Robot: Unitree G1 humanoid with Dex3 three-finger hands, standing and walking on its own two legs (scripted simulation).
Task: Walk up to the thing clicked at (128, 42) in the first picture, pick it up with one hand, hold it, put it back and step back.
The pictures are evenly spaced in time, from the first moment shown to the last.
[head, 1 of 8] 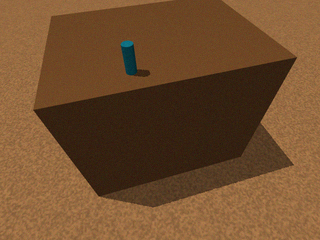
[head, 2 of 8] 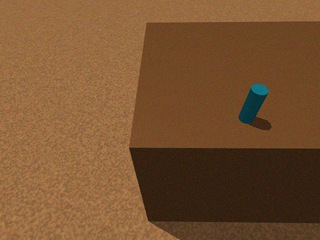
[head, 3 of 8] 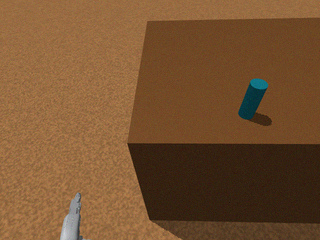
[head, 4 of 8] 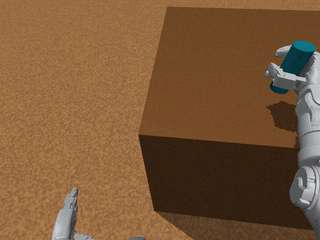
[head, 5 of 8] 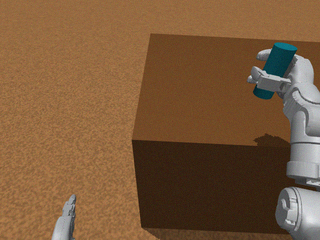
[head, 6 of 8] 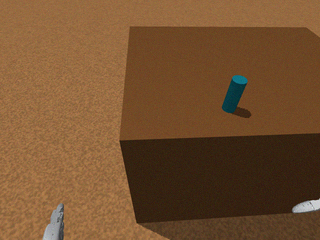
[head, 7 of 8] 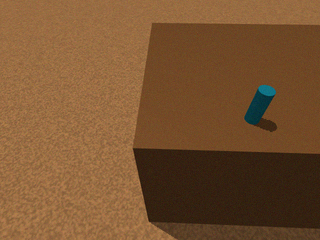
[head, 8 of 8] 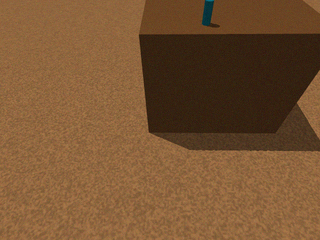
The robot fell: no
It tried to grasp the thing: yes
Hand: right
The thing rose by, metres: 0.25
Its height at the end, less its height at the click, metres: +0.00
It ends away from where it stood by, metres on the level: 0.01
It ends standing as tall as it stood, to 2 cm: yes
